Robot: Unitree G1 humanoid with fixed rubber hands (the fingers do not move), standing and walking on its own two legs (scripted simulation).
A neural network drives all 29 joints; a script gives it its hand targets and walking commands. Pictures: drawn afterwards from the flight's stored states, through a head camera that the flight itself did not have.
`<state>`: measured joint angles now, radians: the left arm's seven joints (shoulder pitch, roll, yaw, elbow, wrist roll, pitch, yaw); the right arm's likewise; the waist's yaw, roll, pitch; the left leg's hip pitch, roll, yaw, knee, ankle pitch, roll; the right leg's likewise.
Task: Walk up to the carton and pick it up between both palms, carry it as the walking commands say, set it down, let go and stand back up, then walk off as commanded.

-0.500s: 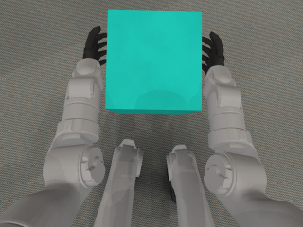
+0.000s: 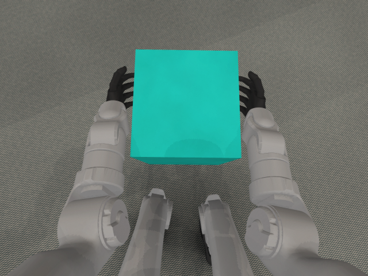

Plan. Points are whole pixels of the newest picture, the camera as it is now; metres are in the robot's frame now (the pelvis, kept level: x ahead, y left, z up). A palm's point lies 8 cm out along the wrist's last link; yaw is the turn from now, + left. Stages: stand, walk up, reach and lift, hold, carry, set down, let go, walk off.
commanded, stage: reach and lift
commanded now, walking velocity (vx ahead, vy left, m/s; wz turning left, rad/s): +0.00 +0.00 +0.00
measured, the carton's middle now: (185, 118) +0.45 +0.02 -0.13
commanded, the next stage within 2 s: none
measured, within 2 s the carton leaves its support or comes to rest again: neither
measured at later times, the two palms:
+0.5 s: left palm (107, 100) +0.43 +0.17 +0.01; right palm (270, 107) +0.44 -0.12 +0.02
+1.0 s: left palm (94, 93) +0.41 +0.16 +0.08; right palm (293, 103) +0.42 -0.13 +0.09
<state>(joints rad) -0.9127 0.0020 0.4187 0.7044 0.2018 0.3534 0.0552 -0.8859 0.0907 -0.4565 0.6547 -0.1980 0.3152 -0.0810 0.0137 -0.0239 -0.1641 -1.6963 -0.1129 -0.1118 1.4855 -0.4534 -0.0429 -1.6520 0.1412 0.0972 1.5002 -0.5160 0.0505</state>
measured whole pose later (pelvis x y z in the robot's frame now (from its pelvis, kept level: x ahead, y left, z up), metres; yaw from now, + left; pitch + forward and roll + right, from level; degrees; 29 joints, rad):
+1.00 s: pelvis +0.04 +0.00 +0.13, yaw +1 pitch +25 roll +0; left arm -0.57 -0.10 0.38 0.61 0.24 0.31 0.03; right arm -0.53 0.18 -0.40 0.56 -0.24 0.27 -0.05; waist 0.02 -0.02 -0.16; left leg -1.05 -0.09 -0.14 0.95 -0.34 -0.02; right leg -1.02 0.11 0.14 0.96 -0.39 0.02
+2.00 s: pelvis +0.07 +0.00 +0.20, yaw +1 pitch +0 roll +0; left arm -0.32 -0.17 0.30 0.40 0.28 0.60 0.04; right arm -0.33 0.17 -0.28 0.44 -0.27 0.55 -0.02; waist 0.02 -0.02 -0.06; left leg -0.24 -0.06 -0.13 0.44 -0.20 0.00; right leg -0.21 0.06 0.16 0.45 -0.24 0.00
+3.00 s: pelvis +0.07 +0.00 +0.20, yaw +0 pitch -7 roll +0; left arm -0.29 -0.16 0.23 0.29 0.28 0.76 0.04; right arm -0.30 0.16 -0.23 0.30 -0.28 0.73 0.00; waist 0.00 -0.01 -0.01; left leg -0.07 -0.05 -0.11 0.38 -0.18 0.01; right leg -0.04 0.05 0.15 0.38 -0.22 0.00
